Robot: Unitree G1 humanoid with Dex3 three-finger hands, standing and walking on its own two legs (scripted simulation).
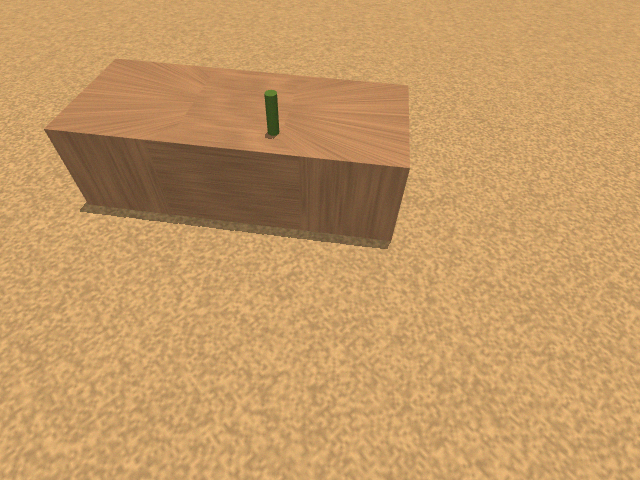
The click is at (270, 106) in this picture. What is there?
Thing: slim round
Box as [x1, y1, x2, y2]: [264, 90, 278, 135]
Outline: 267,90 264,93 267,128 269,134 275,135 278,133 276,92 274,90
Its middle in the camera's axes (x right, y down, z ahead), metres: -0.16 -0.44 +1.40
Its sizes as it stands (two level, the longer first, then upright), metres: 0.043 0.043 0.158
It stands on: a support 0.39 m high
